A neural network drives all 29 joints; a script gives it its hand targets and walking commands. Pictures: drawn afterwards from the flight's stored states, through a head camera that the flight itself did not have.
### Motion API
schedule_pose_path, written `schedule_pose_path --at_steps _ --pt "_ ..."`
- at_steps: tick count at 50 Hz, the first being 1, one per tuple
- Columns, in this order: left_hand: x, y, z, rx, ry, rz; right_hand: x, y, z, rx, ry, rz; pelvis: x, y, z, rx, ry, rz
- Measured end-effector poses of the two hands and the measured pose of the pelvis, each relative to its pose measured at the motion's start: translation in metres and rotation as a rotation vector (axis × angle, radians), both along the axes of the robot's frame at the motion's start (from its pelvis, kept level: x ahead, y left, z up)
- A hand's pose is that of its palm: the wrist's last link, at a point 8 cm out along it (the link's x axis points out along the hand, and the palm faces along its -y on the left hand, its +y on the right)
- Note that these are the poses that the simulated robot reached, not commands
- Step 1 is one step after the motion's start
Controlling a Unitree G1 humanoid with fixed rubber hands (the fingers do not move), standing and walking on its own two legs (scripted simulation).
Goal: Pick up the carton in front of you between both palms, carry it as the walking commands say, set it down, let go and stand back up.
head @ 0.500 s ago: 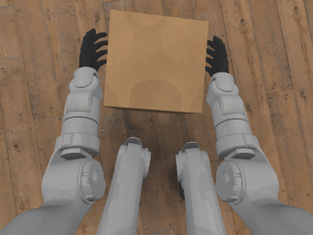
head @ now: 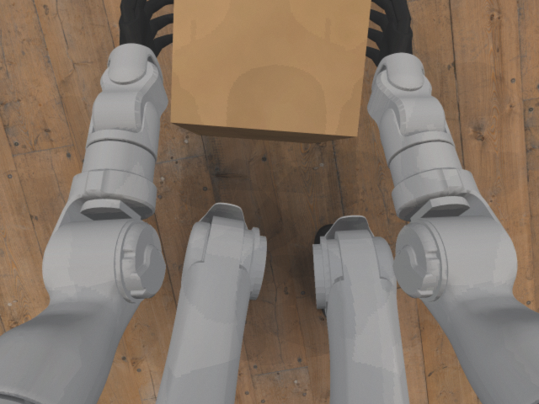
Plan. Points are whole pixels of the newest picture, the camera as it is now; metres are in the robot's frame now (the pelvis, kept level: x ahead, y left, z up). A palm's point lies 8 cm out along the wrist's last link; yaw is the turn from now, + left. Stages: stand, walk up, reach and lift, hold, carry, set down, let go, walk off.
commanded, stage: set down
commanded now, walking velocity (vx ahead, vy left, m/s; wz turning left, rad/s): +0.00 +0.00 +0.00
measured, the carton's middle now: (264, 66) +0.51 +0.05 -0.24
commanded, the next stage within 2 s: none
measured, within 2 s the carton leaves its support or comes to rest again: rests again in 0.58 s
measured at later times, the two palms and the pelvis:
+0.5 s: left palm (148, 56) +0.50 +0.20 -0.17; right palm (389, 62) +0.52 -0.11 -0.18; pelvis +0.00 +0.00 -0.02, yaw +0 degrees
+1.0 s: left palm (146, 57) +0.50 +0.20 -0.18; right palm (386, 58) +0.52 -0.10 -0.18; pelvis -0.01 +0.00 -0.02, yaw +0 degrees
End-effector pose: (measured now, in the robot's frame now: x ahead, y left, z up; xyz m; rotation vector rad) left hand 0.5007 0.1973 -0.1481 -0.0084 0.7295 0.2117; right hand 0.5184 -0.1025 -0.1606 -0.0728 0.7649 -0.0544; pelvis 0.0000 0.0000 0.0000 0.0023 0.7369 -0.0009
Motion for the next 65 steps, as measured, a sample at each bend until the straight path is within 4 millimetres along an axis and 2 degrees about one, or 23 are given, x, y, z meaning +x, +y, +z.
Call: schedule_pose_path --at_steps 8,23,33,51,55,59,65 --pt "0.004 0.002 -0.002 -0.007 -0.013 0.009 0.008 0.002 0.0 -0.009 -0.012 0.012 0.006 -0.003 -0.008 0.002 0.0 -0.001" --pt "-0.006 -0.002 -0.02 -0.017 0.034 -0.015 -0.004 -0.004 -0.015 -0.02 0.031 0.016 0.002 -0.003 -0.015 -0.003 -0.036 0.003" --pt "-0.006 0.004 -0.03 -0.009 0.045 -0.027 0.002 0.002 -0.018 0.013 0.014 0.048 0.001 -0.001 -0.019 -0.009 -0.055 0.003" --pt "-0.005 0.006 -0.034 -0.017 0.025 -0.063 0.003 -0.002 -0.023 0.029 -0.019 0.086 -0.007 -0.001 -0.024 -0.002 -0.103 0.011" --pt "-0.011 0.012 -0.044 -0.01 0.037 -0.04 0.0 -0.009 -0.034 -0.007 -0.002 0.09 -0.007 -0.001 -0.026 0.0 -0.118 0.012" --pt "-0.02 0.032 -0.055 0.033 0.056 0.008 -0.004 -0.031 -0.048 -0.03 0.011 0.036 -0.007 -0.001 -0.027 0.001 -0.119 0.016" --pt "-0.02 0.052 -0.059 0.04 0.012 0.038 0.002 -0.048 -0.048 -0.033 -0.043 0.029 -0.003 -0.001 -0.029 -0.003 -0.105 0.023"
